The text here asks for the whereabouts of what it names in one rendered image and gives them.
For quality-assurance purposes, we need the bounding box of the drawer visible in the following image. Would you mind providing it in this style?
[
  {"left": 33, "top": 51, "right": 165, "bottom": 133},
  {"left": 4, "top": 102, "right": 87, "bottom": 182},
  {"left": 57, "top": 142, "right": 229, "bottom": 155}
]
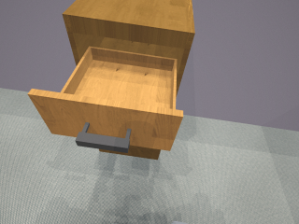
[{"left": 28, "top": 46, "right": 183, "bottom": 151}]

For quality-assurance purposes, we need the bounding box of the cabinet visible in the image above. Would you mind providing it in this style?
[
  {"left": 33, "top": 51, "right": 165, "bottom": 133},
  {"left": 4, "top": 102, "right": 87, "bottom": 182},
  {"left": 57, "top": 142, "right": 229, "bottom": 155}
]
[{"left": 62, "top": 0, "right": 195, "bottom": 160}]

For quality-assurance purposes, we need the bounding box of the handle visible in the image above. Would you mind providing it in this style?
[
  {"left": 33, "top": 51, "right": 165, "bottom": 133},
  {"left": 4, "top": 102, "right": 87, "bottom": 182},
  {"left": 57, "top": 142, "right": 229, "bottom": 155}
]
[{"left": 75, "top": 122, "right": 132, "bottom": 153}]

